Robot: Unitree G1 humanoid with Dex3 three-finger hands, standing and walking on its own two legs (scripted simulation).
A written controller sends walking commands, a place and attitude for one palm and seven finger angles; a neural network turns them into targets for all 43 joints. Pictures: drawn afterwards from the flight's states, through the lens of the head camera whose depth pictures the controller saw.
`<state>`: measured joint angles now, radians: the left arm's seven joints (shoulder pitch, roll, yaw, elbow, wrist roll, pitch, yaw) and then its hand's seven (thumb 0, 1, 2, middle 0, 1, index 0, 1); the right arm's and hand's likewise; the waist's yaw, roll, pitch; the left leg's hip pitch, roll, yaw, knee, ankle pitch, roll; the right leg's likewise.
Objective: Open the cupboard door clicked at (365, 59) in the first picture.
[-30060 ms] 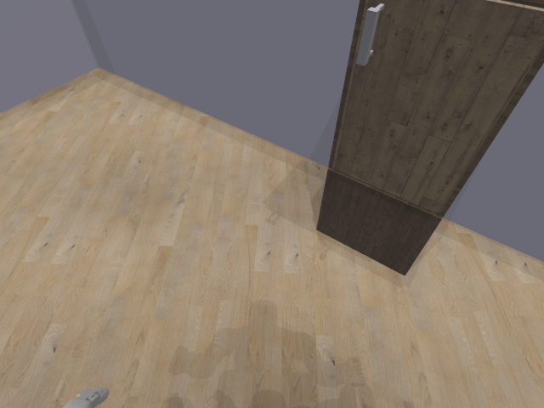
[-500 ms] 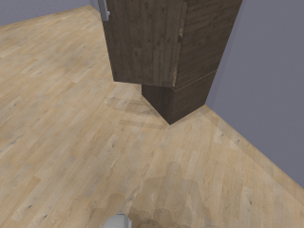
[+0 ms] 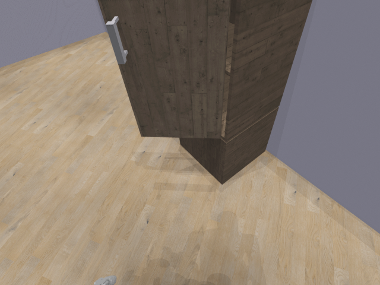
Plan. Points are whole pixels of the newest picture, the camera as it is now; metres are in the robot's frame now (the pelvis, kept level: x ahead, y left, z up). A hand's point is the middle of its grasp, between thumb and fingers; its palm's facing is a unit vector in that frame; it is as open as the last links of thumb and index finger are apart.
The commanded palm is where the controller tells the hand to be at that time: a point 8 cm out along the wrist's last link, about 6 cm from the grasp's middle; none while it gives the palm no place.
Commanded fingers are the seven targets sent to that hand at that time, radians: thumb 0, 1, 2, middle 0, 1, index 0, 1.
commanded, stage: take the last steps up to it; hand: left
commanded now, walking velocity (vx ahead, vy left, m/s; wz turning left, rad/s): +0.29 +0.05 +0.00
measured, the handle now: (118, 40) +0.76 +0.26 +0.15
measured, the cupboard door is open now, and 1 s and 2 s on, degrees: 47 47 47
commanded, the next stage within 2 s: come to a stop and stand still in 0.28 s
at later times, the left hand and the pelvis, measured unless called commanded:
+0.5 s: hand out of the picture +0.12 +0.23 -0.18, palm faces +0.08 -0.99 -0.15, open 7.3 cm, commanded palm none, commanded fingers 0.00 0.90 0.90 -0.20 -0.30 -0.20 -0.30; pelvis +0.18 +0.07 +0.00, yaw +0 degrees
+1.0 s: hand (123, 233) +0.27 +0.21 -0.15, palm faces -0.03 -0.97 -0.25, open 7.3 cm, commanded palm none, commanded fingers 0.00 0.90 0.90 -0.20 -0.30 -0.20 -0.30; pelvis +0.19 +0.02 +0.01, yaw -2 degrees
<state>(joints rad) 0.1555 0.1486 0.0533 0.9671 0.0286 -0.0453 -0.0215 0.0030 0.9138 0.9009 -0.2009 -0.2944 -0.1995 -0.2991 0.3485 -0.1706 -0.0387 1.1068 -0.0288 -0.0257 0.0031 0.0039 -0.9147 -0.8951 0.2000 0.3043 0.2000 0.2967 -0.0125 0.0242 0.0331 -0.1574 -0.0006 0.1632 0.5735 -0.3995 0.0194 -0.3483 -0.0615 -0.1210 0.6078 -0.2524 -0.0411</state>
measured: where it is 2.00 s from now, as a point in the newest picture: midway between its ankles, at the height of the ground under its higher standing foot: outside the picture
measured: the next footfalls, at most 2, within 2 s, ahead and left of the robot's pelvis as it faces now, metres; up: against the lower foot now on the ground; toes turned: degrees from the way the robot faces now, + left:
left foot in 0.38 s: +0.29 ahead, +0.17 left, +0.00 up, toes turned +8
right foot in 0.86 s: +0.21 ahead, -0.08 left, +0.00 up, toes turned -7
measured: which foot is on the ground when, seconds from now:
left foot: up 0.00-0.36, down 0.38-0.86, up 0.88-1.00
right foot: down 0.00-0.38, up 0.40-0.84, down 0.86-1.00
